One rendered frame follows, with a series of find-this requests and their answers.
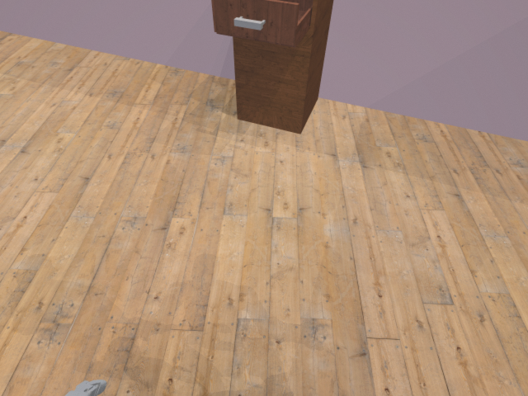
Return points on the handle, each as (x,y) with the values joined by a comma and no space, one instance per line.
(251,24)

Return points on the cabinet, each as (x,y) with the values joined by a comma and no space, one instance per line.
(277,85)

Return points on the drawer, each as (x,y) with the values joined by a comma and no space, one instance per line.
(287,21)

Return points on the left robot hand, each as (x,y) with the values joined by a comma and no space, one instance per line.
(86,388)

